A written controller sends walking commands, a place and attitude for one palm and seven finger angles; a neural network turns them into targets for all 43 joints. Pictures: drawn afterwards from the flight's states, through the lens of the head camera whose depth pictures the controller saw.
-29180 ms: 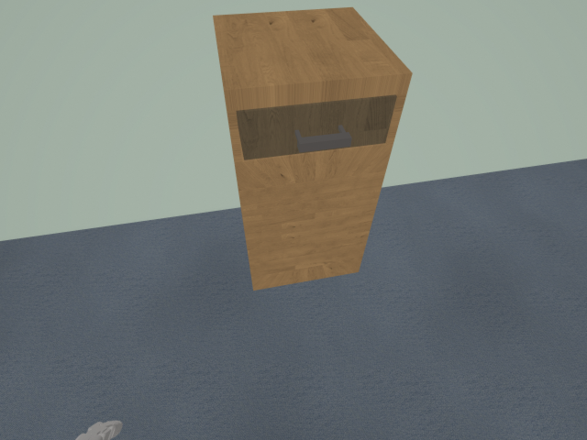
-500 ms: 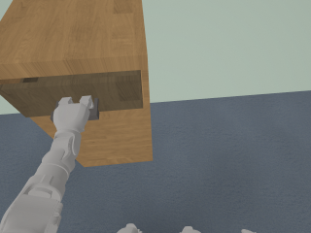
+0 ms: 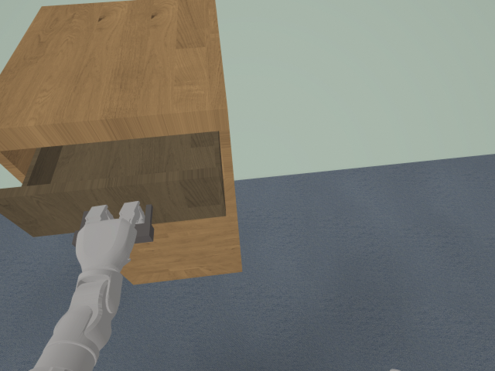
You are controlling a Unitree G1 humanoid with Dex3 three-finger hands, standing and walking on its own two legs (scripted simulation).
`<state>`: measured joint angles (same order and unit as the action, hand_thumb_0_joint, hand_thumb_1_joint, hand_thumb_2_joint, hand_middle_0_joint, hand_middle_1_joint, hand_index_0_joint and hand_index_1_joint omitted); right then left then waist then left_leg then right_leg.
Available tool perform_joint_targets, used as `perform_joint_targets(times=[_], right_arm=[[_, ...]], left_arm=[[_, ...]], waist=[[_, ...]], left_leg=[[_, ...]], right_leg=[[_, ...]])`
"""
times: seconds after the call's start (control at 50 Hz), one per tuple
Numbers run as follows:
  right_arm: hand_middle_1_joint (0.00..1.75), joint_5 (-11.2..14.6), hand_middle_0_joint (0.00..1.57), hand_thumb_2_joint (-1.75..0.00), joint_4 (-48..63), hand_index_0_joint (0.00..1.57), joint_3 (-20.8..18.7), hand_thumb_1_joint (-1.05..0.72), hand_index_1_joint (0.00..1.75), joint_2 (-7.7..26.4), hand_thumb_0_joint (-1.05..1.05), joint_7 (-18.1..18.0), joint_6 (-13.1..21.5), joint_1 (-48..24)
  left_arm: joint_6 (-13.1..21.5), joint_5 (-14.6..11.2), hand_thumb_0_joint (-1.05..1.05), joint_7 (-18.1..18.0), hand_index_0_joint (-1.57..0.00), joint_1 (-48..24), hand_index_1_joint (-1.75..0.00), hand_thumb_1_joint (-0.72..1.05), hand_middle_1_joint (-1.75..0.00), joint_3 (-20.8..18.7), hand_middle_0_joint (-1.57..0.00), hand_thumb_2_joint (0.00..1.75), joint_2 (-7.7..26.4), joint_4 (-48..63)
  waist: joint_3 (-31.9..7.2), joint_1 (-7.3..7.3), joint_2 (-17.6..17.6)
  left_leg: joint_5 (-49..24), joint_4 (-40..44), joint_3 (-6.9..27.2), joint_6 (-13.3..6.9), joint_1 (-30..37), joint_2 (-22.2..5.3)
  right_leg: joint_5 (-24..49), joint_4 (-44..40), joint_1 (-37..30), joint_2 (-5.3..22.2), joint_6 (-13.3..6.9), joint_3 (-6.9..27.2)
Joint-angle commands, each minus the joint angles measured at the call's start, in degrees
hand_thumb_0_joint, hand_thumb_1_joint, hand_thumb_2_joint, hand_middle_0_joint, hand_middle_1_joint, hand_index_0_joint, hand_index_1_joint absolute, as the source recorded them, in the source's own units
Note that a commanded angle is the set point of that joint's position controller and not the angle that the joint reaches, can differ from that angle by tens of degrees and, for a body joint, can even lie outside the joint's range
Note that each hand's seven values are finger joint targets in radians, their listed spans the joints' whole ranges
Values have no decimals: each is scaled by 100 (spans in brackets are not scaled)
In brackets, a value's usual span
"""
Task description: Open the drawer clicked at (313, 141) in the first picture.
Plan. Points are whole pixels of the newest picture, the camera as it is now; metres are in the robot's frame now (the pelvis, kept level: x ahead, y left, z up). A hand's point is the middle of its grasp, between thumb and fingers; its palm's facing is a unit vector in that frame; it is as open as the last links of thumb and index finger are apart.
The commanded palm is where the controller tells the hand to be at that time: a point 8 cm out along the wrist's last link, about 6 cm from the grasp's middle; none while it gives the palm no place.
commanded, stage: pull the drawer open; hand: left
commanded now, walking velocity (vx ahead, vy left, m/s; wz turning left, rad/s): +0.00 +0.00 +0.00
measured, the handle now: (116, 224) +0.37 +0.25 -0.01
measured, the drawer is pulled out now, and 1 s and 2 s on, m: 0.10 0.30 0.30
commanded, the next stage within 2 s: open the thumb to release the handle in 1.30 s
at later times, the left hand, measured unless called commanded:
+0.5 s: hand (113, 320) +0.21 +0.22 -0.03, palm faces -0.05 -0.09 -0.99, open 5.8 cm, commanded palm +0.17 +0.22 +0.02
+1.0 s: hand out of the picture +0.12 +0.21 -0.03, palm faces -0.08 -0.10 -0.99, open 5.9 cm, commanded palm +0.07 +0.21 +0.02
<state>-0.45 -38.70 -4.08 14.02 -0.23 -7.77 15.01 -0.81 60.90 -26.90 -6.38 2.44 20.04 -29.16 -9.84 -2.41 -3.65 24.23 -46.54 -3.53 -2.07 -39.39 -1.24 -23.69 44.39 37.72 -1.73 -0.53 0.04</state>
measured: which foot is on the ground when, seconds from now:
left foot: down 0.00-1.00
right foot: down 0.00-1.00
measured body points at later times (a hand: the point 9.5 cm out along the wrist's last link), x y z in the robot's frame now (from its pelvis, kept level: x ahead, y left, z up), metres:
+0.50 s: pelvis +0.00 -0.02 +0.00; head +0.04 -0.03 +0.45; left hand +0.21 +0.22 +0.02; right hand +0.20 -0.23 -0.11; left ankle -0.03 +0.09 -0.70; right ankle -0.03 -0.12 -0.70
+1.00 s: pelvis -0.01 -0.03 -0.02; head +0.03 -0.06 +0.42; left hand +0.12 +0.21 +0.03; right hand +0.20 -0.25 -0.12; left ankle -0.03 +0.09 -0.70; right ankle -0.03 -0.12 -0.70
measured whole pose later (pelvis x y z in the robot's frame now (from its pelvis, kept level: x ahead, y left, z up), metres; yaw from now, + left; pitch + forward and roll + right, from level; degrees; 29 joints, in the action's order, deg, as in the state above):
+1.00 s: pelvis -0.01 -0.03 -0.02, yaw +1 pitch +14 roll +1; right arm -3.7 -30.6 -1.4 12.6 2.9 -5.7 6.5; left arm 5.1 60.4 -29.0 37.9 0.3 19.5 4.9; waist -9.8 2.3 -2.2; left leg 27.6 -54.8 -3.0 0.3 -40.8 -1.6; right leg -29.2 56.4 40.7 -2.0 -3.2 -0.6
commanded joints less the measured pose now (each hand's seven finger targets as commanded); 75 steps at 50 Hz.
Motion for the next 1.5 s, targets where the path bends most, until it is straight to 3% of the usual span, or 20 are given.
perform_joint_targets(times=[0.0, 0.06, 0.1, 0.16, 0.22, 0.26, 0.32, 0.44, 0.6, 0.74, 0.82, 0.86, 0.92, 1.3, 1.36, 1.38, 1.42, 1.44, 1.46, 1.48], right_arm=[[30, 3, 20, -90, 782, 20, -208, -90, 30, 767, 0, -25, 294, -348], [30, 5, 20, -90, 897, 20, -174, -90, 30, 715, 0, -31, 329, -516], [30, -20, 20, -90, 970, 20, -152, -90, 30, 708, 0, -38, 343, -642], [30, -21, 20, -90, 1020, 20, -99, -90, 30, 664, 0, -41, 351, -772], [30, -47, 20, -90, 1122, 20, -54, -90, 30, 616, 0, -62, 350, -934], [30, -60, 20, -90, 1166, 20, -37, -90, 30, 576, 0, -44, 367, -1001], [30, -84, 20, -90, 1236, 20, -21, -90, 30, 554, 0, -31, 379, -1095], [30, -118, 20, -90, 1371, 20, 47, -90, 30, 500, 0, -6, 418, -1330], [30, -180, 20, -90, 1486, 20, 79, -90, 30, 482, 0, 74, 467, -1483], [30, -254, 20, -90, 1596, 20, 51, -90, 30, 464, 0, 200, 504, -1448], [30, -310, 20, -90, 1661, 20, 45, -90, 30, 451, 0, 241, 525, -1442], [30, -321, 20, -90, 1703, 20, 47, -90, 30, 438, 0, 267, 535, -1478], [30, -291, 20, -90, 1787, 20, 71, -90, 30, 388, 0, 295, 526, -1503], [30, -311, 20, -90, 1886, 20, 34, -90, 30, 407, 0, 278, 487, -1349], [30, -320, 20, -90, 1850, 20, 38, -90, 30, 400, 0, 275, 489, -1326], [30, -350, 20, -90, 1733, 20, 37, -90, 30, 517, 0, 242, 466, -1300], [30, -372, 20, -90, 1703, 20, 8, -90, 30, 470, 0, 178, 531, -1218], [30, -350, 20, -90, 1716, 20, 9, -90, 30, 452, 0, 166, 563, -1205], [30, -357, 20, -90, 1707, 20, 3, -90, 30, 481, 0, 173, 560, -1197], [30, -331, 20, -90, 1748, 20, -13, -90, 30, 470, 0, 168, 567, -1160]], left_arm=[[-301, -175, 0, -281, -40, -248, -135, 90, -135, -571, -40, 90, 901, 1281], [-376, -163, 0, -264, -40, 178, -135, 90, -135, -425, -40, 90, 708, 1537], [-389, -157, 0, -264, -40, 429, -135, 90, -135, -536, -40, 90, 798, 1829], [-436, -93, 0, -246, -40, 559, -135, 90, -135, -357, -40, 90, 619, 1862], [-402, 9, 0, -260, -40, 743, -135, 90, -135, -432, -40, 90, 708, 2145], [-392, 23, 0, -251, -40, 979, -135, 90, -135, -243, -40, 90, 500, 2247], [-336, 24, 0, -261, -40, 1261, -135, 90, -135, -391, -40, 90, 638, 2559], [-226, -24, 0, -253, -40, 2154, -135, 90, -135, -325, -40, 90, 521, 2983], [48, -81, 0, -376, -40, 3566, -135, 90, -135, -706, -40, 90, 748, 3672], [319, -85, 0, -544, -40, 4645, -135, 90, -135, -726, -40, 90, 682, 4142], [511, -58, 0, -646, -40, 5014, -135, 90, -135, -987, -40, 90, 891, 4446], [577, -86, 0, -633, -40, 5240, -135, 90, -135, -909, -40, 90, 803, 4496], [619, -200, 0, -583, -40, 6023, -135, 90, -135, -1057, -40, 90, 815, 4444], [611, -163, 0, -644, -40, 5642, -135, 90, -135, -1121, -40, 90, 836, 4630], [641, -176, 0, -664, -40, 5823, -135, 90, -135, -1236, -40, 90, 920, 4592], [616, -85, 0, -705, -40, 4203, -135, 90, -135, -897, -40, 90, 826, 4695], [631, -24, 0, -797, -39, 4192, -134, 76, -134, -1164, -39, 84, 935, 4487], [586, -28, 0, -793, -38, 4416, -133, 69, -133, -1012, -38, 81, 768, 4243], [581, -38, 0, -798, -38, 4290, -132, 62, -132, -1110, -38, 78, 872, 4330], [551, -41, 0, -795, -38, 4363, -131, 55, -131, -966, -38, 75, 750, 4389]], waist=[[-1468, 258, 200], [-1381, 295, 278], [-1496, 389, 191], [-1120, 322, 274], [-1212, 420, 162], [-1108, 425, 147], [-1204, 507, 144], [-935, 553, 292], [-925, 693, 269], [-769, 716, 289], [-1029, 775, 296], [-827, 751, 290], [-801, 902, 306], [-876, 706, 167], [-1041, 773, 280], [-778, 316, 367], [-849, 468, 245], [-755, 461, 303], [-1008, 503, 359], [-1045, 508, 190]], left_leg=[[-2990, 379, 260, 37, 1509, 81], [-2836, 411, 258, 41, 1554, 113], [-3032, 407, 269, 51, 1640, 113], [-2637, 432, 270, 59, 1578, 143], [-2537, 425, 263, 61, 1647, 175], [-2552, 397, 274, 69, 1653, 184], [-2556, 352, 254, 62, 1700, 193], [-2186, 288, 240, 49, 1461, 254], [-2089, 108, 225, 58, 1201, 289], [-1808, -132, 242, 37, 994, 291], [-1758, -318, 249, 49, 961, 334], [-1582, -384, 255, 53, 856, 340], [-1629, -406, 235, 51, 728, 349], [-1526, -594, 283, 35, 604, 280], [-1674, -636, 276, 37, 636, 291], [-1360, -763, 341, 26, 511, 274], [-1196, -732, 324, 32, 560, 271], [-1100, -720, 319, 17, 519, 256], [-1164, -729, 323, 34, 607, 256], [-1219, -695, 308, 27, 673, 259]], right_leg=[[2702, -321, -957, -125, -205, -213], [2621, -325, -981, -112, -193, -248], [2739, -294, -1084, -99, -209, -220], [2468, -334, -920, -98, -197, -264], [2361, -295, -958, -89, -222, -238], [2340, -277, -899, -95, -226, -260], [2411, -245, -983, -80, -231, -220], [2435, -220, -994, -55, -224, -159], [2799, -49, -1037, -8, -263, 44], [2499, 122, -671, -8, -271, 88], [2410, 262, -478, 8, -306, 273], [2196, 260, -260, 18, -315, 312], [2301, 291, -421, 22, -327, 313], [2046, 477, -24, -5, -326, 168], [2266, 520, -97, -13, -313, 189], [2042, 526, 367, 41, -260, 197], [1659, 506, 402, 27, -259, 102], [1546, 486, 370, 21, -254, 16], [1543, 503, 381, 17, -264, 77], [1592, 505, 282, 17, -267, -3]])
